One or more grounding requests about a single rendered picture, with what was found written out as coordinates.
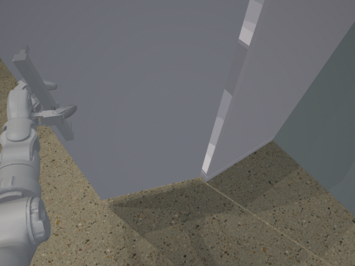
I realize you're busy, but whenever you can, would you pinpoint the left robot hand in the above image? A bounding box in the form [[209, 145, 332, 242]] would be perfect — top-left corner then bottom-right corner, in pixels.
[[7, 78, 77, 127]]

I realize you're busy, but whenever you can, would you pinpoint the fridge door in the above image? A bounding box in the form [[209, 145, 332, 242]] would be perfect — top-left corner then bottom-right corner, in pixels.
[[0, 0, 250, 200]]

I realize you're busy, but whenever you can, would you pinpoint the handle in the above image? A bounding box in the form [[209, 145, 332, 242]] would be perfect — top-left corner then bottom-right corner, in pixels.
[[12, 44, 74, 141]]

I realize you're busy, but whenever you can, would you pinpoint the left robot upper arm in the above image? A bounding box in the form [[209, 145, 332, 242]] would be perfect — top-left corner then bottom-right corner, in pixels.
[[0, 196, 51, 266]]

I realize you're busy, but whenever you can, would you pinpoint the left robot forearm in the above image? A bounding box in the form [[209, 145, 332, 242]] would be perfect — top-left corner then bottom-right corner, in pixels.
[[0, 118, 42, 203]]

